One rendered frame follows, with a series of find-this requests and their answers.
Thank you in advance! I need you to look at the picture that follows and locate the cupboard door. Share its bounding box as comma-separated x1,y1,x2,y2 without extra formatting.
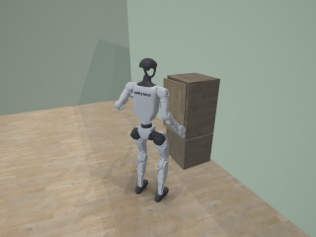
163,78,188,137

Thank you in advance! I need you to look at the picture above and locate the robot right hand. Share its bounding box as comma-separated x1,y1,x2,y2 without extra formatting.
175,125,186,139

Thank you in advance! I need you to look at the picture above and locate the robot right shin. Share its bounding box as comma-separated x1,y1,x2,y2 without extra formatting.
157,161,169,196

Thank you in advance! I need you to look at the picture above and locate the robot shin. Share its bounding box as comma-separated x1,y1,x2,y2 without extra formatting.
136,153,147,187
157,161,169,196

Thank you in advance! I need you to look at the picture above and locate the right robot upper arm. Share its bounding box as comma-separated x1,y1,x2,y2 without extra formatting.
156,86,170,120

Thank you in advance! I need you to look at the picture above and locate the left robot upper arm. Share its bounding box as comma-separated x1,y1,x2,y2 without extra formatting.
115,82,137,111

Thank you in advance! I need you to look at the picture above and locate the robot left shin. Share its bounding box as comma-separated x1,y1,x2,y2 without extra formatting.
136,153,147,187

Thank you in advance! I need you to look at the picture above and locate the robot right forearm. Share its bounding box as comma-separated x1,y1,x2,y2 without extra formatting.
165,113,181,131

